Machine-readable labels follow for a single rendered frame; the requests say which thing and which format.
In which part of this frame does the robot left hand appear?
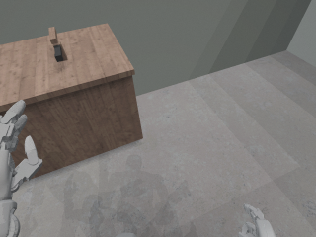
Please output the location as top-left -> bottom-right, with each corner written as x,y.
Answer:
0,100 -> 42,201

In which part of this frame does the robot left forearm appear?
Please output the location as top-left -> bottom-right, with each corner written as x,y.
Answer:
0,199 -> 21,237

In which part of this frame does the robot right hand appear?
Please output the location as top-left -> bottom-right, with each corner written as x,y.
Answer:
239,203 -> 276,237

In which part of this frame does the tap lever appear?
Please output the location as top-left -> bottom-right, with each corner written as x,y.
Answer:
54,45 -> 64,62

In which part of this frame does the counter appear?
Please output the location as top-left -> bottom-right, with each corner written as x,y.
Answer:
0,23 -> 143,179

